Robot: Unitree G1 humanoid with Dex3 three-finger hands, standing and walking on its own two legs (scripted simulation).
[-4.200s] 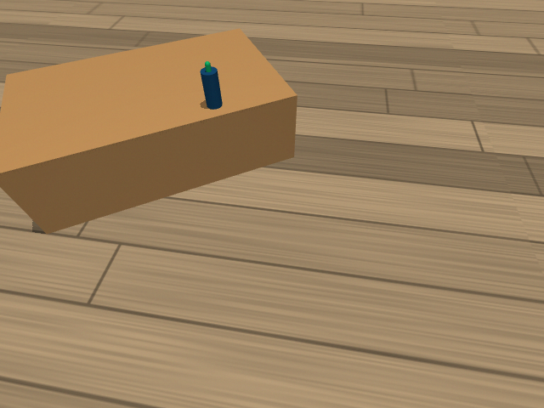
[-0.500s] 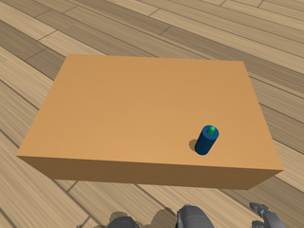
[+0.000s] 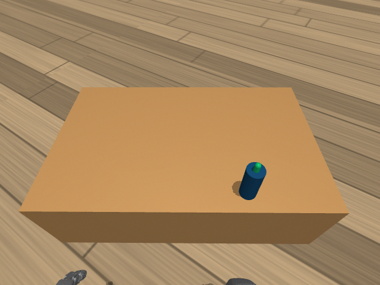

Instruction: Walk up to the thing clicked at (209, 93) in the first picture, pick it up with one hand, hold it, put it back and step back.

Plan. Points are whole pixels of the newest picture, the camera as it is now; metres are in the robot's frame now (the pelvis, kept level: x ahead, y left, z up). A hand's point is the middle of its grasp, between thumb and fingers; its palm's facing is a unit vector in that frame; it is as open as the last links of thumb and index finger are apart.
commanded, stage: walk up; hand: right
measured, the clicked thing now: (252, 179) +0.50 -0.22 -0.27
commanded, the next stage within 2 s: stand in 1.48 s
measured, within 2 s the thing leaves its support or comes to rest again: neither
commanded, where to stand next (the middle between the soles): +0.10 -0.01 m, yaw +0 degrees
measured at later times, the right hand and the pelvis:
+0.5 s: hand (306, 284) +0.14 -0.25 -0.15, palm faces -0.05 +0.94 -0.32, open 7.4 cm; pelvis +0.03 +0.00 +0.01, yaw +2 degrees
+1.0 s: hand out of the picture +0.12 -0.26 -0.14, palm faces -0.03 +0.94 -0.35, open 7.4 cm; pelvis +0.04 +0.00 +0.01, yaw +1 degrees
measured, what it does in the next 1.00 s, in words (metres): stands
